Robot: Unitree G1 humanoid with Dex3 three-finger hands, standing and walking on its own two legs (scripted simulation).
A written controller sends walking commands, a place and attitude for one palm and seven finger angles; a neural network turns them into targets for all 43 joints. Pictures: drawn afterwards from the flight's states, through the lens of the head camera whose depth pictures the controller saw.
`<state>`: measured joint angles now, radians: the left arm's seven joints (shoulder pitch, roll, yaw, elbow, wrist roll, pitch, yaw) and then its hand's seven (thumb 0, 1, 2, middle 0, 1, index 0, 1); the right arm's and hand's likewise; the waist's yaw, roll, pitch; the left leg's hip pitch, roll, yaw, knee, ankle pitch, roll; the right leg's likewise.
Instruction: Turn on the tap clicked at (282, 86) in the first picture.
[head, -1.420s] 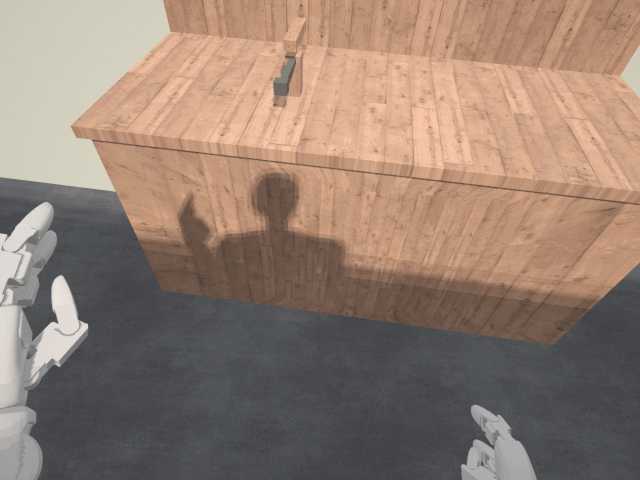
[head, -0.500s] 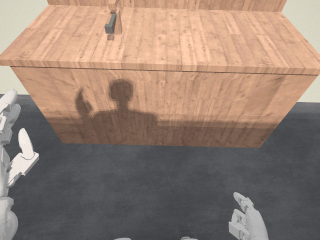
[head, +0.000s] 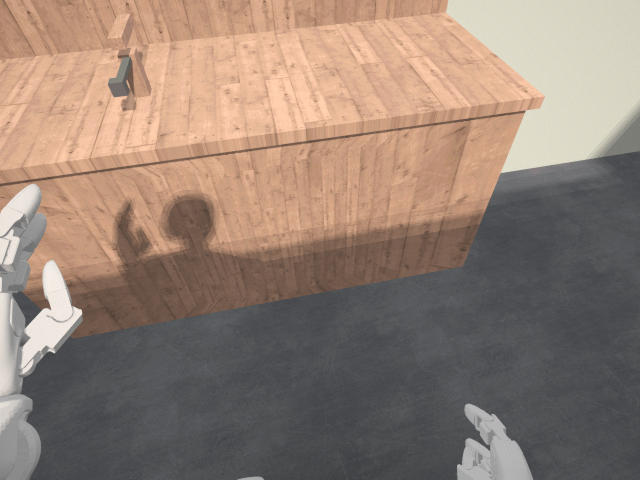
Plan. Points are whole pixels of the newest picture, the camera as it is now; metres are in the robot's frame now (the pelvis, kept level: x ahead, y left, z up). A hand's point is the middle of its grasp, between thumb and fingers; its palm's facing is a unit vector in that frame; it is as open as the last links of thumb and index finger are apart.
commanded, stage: take the last steps up to it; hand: left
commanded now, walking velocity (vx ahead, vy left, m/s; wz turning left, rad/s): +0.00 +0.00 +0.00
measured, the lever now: (118, 87) +0.76 +0.47 +0.11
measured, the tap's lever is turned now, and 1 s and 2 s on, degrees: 0 0 0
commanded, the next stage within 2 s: come to a stop and stand still in 1.70 s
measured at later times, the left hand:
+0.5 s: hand (76, 302) +0.23 +0.24 +0.19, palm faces +0.42 -0.82 -0.40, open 7.4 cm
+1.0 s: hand (91, 214) +0.33 +0.27 +0.19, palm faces +0.40 -0.83 -0.38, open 7.4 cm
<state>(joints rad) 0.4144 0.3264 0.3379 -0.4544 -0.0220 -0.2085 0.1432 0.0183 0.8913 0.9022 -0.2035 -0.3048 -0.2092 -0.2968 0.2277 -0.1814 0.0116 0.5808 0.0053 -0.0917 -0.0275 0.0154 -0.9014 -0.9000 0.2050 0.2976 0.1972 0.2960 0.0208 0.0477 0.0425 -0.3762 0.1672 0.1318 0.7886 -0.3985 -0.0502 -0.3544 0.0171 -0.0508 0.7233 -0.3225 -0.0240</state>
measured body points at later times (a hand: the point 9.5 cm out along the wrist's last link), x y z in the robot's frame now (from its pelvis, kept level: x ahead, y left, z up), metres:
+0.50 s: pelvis +0.01 +0.00 +0.02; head -0.01 -0.02 +0.47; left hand +0.20 +0.28 +0.21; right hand +0.13 -0.24 -0.08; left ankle +0.00 +0.11 -0.71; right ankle +0.02 -0.10 -0.70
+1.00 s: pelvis +0.11 +0.04 +0.01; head +0.13 +0.05 +0.46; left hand +0.30 +0.32 +0.21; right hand +0.26 -0.22 -0.07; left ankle +0.14 +0.16 -0.71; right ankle +0.04 -0.09 -0.69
